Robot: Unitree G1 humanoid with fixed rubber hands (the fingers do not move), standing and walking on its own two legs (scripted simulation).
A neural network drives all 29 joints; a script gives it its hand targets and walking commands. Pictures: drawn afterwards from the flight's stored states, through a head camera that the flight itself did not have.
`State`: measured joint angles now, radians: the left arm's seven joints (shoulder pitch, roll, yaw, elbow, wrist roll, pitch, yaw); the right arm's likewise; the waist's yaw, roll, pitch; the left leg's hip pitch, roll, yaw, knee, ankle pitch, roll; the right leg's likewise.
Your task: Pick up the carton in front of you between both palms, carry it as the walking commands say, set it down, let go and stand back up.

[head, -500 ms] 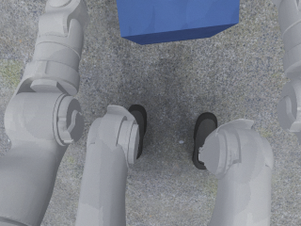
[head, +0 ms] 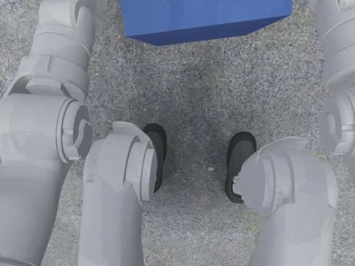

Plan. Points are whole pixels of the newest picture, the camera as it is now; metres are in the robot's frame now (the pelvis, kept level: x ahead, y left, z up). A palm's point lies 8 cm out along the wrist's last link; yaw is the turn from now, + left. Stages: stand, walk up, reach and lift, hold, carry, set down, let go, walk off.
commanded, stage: reach and lift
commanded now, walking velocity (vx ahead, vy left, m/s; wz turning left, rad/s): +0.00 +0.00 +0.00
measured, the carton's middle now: out of the picture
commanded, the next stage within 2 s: none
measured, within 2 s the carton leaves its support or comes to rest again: leaves its support in 0.56 s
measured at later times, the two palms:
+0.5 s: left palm out of the picture +0.55 +0.18 -0.17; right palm out of the picture +0.58 -0.12 -0.17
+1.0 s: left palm out of the picture +0.50 +0.16 +0.04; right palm out of the picture +0.52 -0.14 +0.03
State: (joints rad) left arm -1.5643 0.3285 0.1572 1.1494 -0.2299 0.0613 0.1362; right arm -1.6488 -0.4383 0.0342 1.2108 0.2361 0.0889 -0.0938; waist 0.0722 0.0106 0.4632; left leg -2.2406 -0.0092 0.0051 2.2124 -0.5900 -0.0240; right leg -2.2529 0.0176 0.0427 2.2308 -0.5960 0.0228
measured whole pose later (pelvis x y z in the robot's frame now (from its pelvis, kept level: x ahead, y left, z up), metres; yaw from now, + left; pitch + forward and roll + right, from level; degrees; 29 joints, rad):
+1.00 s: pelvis -0.01 +0.01 +0.10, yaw -1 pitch +43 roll +1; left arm -1.20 0.03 0.53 0.76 0.25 0.43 0.10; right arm -1.24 -0.08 -0.52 0.84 -0.29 0.37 0.00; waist 0.03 -0.01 -0.09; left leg -2.11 -0.06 -0.03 1.85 -0.48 -0.03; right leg -2.12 0.06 0.07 1.86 -0.49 0.05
